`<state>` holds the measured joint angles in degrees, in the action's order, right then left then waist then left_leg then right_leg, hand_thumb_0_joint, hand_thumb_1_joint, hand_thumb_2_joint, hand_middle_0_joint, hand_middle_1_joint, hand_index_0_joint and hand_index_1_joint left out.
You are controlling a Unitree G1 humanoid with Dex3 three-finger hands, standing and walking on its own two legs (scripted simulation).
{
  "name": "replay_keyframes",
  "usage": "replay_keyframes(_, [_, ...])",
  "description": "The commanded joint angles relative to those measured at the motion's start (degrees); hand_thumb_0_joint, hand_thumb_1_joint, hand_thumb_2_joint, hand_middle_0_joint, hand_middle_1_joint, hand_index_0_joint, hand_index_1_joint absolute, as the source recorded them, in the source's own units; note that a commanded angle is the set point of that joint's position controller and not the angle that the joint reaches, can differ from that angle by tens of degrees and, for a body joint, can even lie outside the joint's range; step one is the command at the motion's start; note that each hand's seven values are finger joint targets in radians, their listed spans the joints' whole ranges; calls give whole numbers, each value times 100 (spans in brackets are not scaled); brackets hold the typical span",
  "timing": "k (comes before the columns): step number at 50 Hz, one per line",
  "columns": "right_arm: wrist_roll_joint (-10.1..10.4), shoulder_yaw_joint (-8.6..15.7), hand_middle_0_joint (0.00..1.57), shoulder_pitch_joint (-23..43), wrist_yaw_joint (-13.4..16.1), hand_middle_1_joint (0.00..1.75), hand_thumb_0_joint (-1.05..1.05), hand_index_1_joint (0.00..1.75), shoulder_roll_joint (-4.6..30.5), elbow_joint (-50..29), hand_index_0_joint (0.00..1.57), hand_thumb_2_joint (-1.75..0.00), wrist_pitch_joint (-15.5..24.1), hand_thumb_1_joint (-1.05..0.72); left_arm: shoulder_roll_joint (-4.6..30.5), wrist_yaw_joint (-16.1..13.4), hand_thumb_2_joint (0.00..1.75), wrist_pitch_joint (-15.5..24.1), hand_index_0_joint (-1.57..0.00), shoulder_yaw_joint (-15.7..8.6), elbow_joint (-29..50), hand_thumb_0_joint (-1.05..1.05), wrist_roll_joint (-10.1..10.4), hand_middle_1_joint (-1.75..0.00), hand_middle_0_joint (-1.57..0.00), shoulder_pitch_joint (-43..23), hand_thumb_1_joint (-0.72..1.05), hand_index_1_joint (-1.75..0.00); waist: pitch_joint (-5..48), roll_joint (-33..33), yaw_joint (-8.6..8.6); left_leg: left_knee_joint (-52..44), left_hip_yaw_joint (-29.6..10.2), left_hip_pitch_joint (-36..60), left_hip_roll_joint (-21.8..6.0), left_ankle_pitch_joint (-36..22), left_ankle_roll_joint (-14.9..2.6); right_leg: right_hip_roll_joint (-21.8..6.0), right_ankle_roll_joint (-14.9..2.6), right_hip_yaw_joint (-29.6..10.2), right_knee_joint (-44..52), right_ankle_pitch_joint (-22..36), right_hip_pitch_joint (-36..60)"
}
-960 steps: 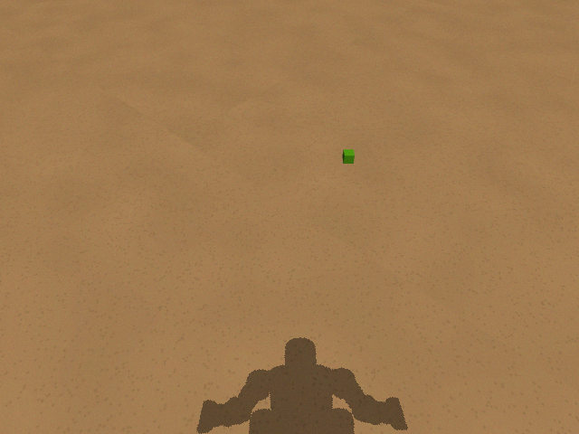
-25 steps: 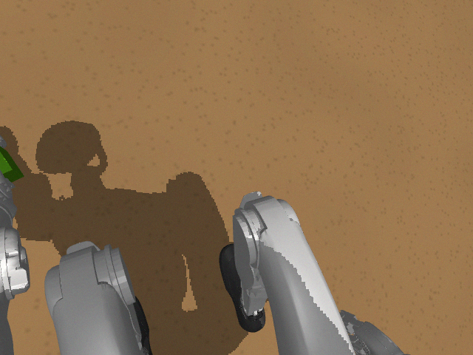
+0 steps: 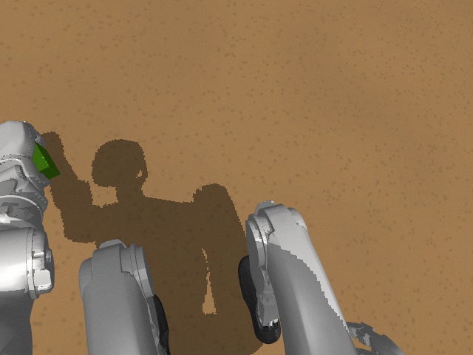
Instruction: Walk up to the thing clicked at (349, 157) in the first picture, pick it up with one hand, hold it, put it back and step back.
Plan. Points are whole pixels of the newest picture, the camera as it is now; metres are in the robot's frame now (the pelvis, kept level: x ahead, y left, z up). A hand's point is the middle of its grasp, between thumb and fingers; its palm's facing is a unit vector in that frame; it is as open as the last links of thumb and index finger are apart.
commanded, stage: lift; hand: left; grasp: from above
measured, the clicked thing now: (32, 165) +0.48 +0.28 -0.18
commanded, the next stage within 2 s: hold in 1.72 s
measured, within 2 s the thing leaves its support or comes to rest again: neither
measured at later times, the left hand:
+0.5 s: hand out of the picture +0.43 +0.29 -0.06, palm faces -0.39 -0.17 -0.90, open 8.3 cm
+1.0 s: hand out of the picture +0.36 +0.27 +0.13, palm faces -0.40 -0.21 -0.89, open 8.3 cm
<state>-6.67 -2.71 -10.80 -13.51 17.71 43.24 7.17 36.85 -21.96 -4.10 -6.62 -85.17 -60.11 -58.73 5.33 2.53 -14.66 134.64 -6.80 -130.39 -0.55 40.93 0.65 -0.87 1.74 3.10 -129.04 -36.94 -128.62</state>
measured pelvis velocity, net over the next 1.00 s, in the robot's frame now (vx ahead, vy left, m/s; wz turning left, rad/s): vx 0.01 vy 0.00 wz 0.08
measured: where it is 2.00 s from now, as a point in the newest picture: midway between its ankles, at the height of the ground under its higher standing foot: (212, 335)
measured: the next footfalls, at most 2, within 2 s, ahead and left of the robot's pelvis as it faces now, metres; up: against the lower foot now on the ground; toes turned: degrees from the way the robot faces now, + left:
none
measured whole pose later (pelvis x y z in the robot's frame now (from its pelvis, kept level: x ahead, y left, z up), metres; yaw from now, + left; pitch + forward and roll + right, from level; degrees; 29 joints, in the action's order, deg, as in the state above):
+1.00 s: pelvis +0.01 +0.00 +0.23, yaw +5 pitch +26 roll -2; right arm 1.8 0.7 -10.3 2.1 13.8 41.8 1.2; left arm 23.1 -10.4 -14.1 6.5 -48.8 -51.0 -26.4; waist 11.5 3.0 -6.4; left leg 91.1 -2.7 -82.9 -1.5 34.4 0.7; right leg -1.3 0.8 1.7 -88.4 -31.9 -82.5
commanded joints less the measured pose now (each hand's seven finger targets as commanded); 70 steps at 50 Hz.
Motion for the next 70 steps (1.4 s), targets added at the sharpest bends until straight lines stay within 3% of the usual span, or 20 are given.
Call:
replay_keyframes(1, [88, 488, 20, -1277, 148, 30, 0, 30, 1344, -76, 20, -89, -109, -88, 1463, 6, 45, 43, -96, 11, 1021, 0, -9, -38, -96, -1852, 53, -38, 3974, 1260, -3, -1603, 571, 2555, 147, -1118, -238, 221, -379, 380, 1424, 1061, 2542])
replay_keyframes(7, [159, 522, 20, -1336, 270, 30, 0, 30, 1290, -117, 20, -90, -200, -91, 1262, 119, 45, 204, -108, 106, 1400, 0, -110, -44, -107, -1895, 66, -42, 4044, 1431, 6, -1837, 522, 2996, 164, -1183, -186, 174, -410, 407, 1459, 1138, 2463])
replay_keyframes(14, [287, 684, 20, -1223, 462, 30, 0, 30, 1231, -279, 20, -90, -333, -91, 1327, 109, 50, 197, -109, 11, 2418, 0, -102, -41, -109, -1454, 66, -41, 4582, 1649, 301, -2272, 605, 3508, 204, -1003, -166, 140, -423, 312, 1828, 928, 2852])
replay_keyframes(16, [326, 709, 20, -1195, 514, 30, 0, 30, 1174, -307, 20, -90, -359, -91, 1139, 119, 50, 124, -109, 127, 2616, 0, 10, -40, -109, -1331, 65, -40, 4619, 1449, 280, -2359, 637, 3578, 189, -1002, -190, 164, -409, 281, 2036, 910, 3039])
replay_keyframes(20, [402, 765, 20, -1131, 675, 30, 0, 30, 1132, -307, 20, -90, -402, -91, 1205, 188, 44, -48, -106, 115, 2846, 0, 132, -36, -106, -1251, 62, -36, 4426, 1137, 291, -2638, 562, 3646, 175, -802, -228, 185, -406, 218, 2358, 690, 3132])
replay_keyframes(22, [428, 768, 20, -1077, 747, 30, 0, 30, 1072, -328, 20, -90, -401, -91, 916, 295, 40, -103, -106, 302, 2868, 0, 224, -33, -106, -976, 62, -33, 4234, 1069, 291, -2806, 595, 3665, 178, -746, -230, 198, -395, 188, 2575, 624, 3294])
replay_keyframes(26, [544, 779, 20, -960, 872, 30, 0, 30, 1025, -473, 20, -90, -445, -91, 805, 519, 44, -212, -108, 418, 3284, 0, 289, -36, -108, -487, 63, -36, 4479, 1039, 484, -3142, 599, 4035, 187, -975, -228, 200, -394, 139, 2841, 838, 3783])
replay_keyframes(27, [569, 796, 20, -957, 920, 30, 0, 30, 1066, -476, 20, -90, -465, -91, 924, 530, 44, -259, -109, 293, 3330, 0, 265, -34, -110, -327, 66, -35, 4506, 988, 563, -3282, 519, 4216, 197, -988, -217, 165, -389, 149, 2889, 880, 3799])
replay_keyframes(35, [690, 762, 20, -664, 1283, 30, 0, 30, 873, -604, 20, -90, -557, -90, 530, 744, 45, -619, -110, 521, 4031, 0, 500, -32, -112, 217, 66, -33, 4103, 890, 571, -4370, 393, 5312, 164, -1027, -163, 150, -356, 107, 3804, 932, 4563])
replay_keyframes(37, [714, 758, 20, -592, 1353, 30, 0, 30, 811, -597, 20, -90, -539, -90, 221, 835, 45, -702, -111, 731, 4121, 0, 630, -31, -112, 341, 65, -32, 3927, 930, 563, -4712, 296, 5684, 114, -947, -130, 162, -351, 138, 3983, 871, 4663])
replay_keyframes(42, [784, 703, 20, -466, 1517, 30, 0, 30, 703, -561, 20, -90, -501, -90, 2, 849, 45, -877, -110, 891, 4409, 0, 683, -28, -112, 821, 64, -30, 3603, 825, 617, -5293, 360, 6255, 86, -998, -113, 171, -348, 79, 4623, 883, 5255])
replay_keyframes(43, [809, 703, 20, -436, 1550, 30, 0, 30, 662, -603, 20, -90, -498, -90, 177, 824, 45, -881, -110, 837, 4768, 0, 718, -29, -112, 678, 65, -31, 3775, 828, 680, -5400, 410, 6463, 97, -1030, -124, 190, -353, 39, 4820, 891, 5572])
replay_keyframes(47, [860, 657, 20, -349, 1673, 30, 0, 30, 530, -583, 20, -90, -450, -90, 56, 826, 46, -954, -107, 959, 5095, 0, 813, -31, -110, 1068, 61, -33, 3554, 588, 727, -5833, 532, 6897, 108, -1215, -155, 218, -325, -88, 5478, 1030, 6386])
replay_keyframes(49, [880, 624, 20, -357, 1722, 30, 0, 30, 498, -530, 20, -90, -434, -90, 22, 822, 45, -1024, -108, 977, 4819, 0, 821, -29, -111, 1484, 62, -32, 3107, 296, 718, -6071, 578, 6898, 123, -1187, -185, 223, -301, -161, 5849, 983, 6733])
replay_keyframes(50, [882, 625, 20, -326, 1753, 30, 0, 30, 462, -523, 20, -90, -417, -90, 26, 811, 46, -1014, -108, 1020, 5184, 0, 854, -29, -111, 1231, 61, -32, 3201, 418, 748, -6168, 643, 7074, 129, -1271, -187, 234, -304, -229, 6034, 1031, 6998])
replay_keyframes(52, [893, 610, 20, -363, 1790, 30, 0, 30, 449, -414, 20, -90, -367, -90, -290, 836, 46, -1098, -108, 1177, 4692, 0, 904, -30, -110, 1390, 62, -32, 2699, 276, 670, -6512, 543, 7256, 87, -1182, -169, 236, -294, -204, 6272, 981, 7050])
replay_keyframes(55, [920, 627, 20, -302, 1835, 30, 0, 30, 450, -392, 20, -90, -314, -90, -186, 812, 44, -1123, -106, 1182, 4797, 0, 909, -31, -108, 1278, 62, -33, 2670, 422, 825, -6964, 525, 7795, 80, -1214, -132, 258, -312, -244, 6649, 984, 7482])
replay_keyframes(57, [933, 604, 20, -293, 1840, 30, 0, 30, 430, -366, 20, -90, -272, -90, -391, 818, 47, -1153, -107, 1299, 4660, 0, 957, -31, -109, 1503, 62, -33, 2414, 232, 837, -7168, 540, 7908, 84, -1273, -147, 255, -299, -281, 6943, 1006, 7746])
replay_keyframes(63, [913, 595, 20, -386, 1836, 30, 0, 30, 371, -309, 20, -90, -162, -90, -744, 821, 45, -1157, -108, 1460, 4385, 0, 985, -29, -111, 1744, 63, -32, 2049, 119, 928, -7812, 584, 8552, 75, -1849, -127, 258, -286, -250, 7503, 1567, 8405])
replay_keyframes(70, [914, 614, 20, -491, 1797, 30, 0, 30, 362, -323, 20, -90, -168, -89, -651, 678, 52, -1202, -107, 1400, 4604, 0, 902, -33, -110, 1733, 63, -36, 2124, 68, 1013, -8379, 641, 9477, 105, -2764, -115, 222, -238, -269, 8068, 2496, 9376])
